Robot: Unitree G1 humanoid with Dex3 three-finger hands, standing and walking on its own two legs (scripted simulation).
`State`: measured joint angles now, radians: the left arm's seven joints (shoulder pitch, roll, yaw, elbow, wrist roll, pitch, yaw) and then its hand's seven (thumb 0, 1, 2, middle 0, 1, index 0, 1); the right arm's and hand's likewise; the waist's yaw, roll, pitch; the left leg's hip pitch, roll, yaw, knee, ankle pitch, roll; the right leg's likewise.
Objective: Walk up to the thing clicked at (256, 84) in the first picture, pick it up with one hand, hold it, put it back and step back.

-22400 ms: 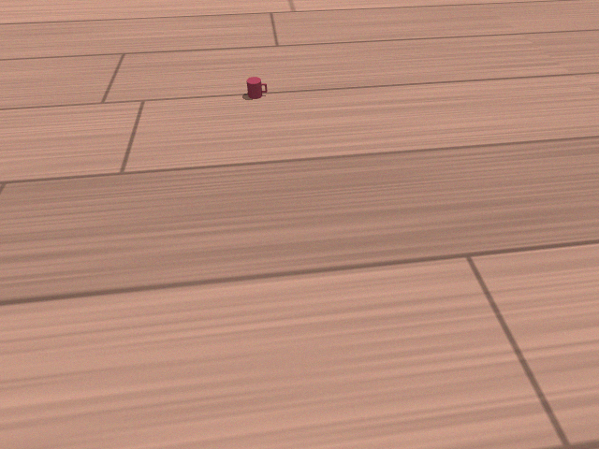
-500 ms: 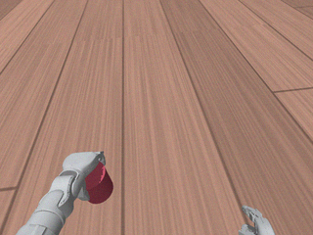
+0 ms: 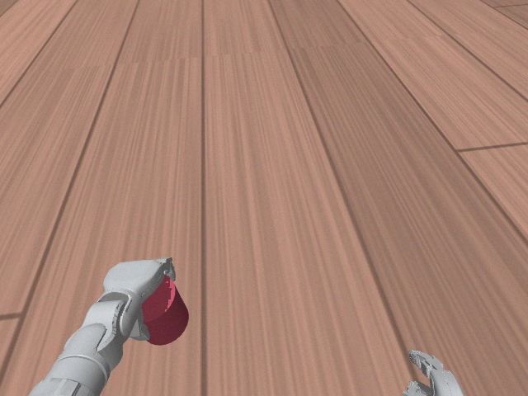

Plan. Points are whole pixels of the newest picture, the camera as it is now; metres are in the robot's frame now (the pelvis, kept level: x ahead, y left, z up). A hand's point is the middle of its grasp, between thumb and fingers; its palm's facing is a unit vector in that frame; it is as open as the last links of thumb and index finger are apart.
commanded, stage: crouch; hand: left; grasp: from above
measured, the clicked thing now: (159, 300) +0.31 +0.21 -0.11
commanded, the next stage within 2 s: lower in 1.66 s
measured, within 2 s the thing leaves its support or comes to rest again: neither
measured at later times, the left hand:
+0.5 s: hand (171, 315) +0.35 +0.24 -0.28, palm faces -0.41 +0.04 -0.91, open 11.6 cm
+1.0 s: hand (188, 334) +0.37 +0.25 -0.48, palm faces -0.45 -0.01 -0.89, open 11.6 cm
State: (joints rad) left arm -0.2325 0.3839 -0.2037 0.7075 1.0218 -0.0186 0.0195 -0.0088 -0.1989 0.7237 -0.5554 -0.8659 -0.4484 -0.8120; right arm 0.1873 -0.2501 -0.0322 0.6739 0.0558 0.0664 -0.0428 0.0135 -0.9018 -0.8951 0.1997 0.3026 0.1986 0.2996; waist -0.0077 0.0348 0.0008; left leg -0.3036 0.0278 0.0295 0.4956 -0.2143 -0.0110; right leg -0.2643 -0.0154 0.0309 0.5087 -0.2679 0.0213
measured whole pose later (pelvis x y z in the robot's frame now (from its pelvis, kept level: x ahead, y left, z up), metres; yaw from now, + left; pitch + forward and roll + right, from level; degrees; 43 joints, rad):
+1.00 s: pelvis -0.06 +0.01 -0.31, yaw -3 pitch +38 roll -6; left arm -0.79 0.56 0.04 1.31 1.25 -0.14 0.42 0.00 -0.22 0.70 -0.59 -0.85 -0.50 -0.79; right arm 0.16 -0.24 -0.01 0.75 -0.11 -0.08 0.06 0.01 -0.91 -0.90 0.20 0.30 0.20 0.30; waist -0.18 0.02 -0.18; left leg -2.02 0.03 -0.09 1.97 -0.62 -0.01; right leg -1.91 0.02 -0.03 1.95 -0.71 0.04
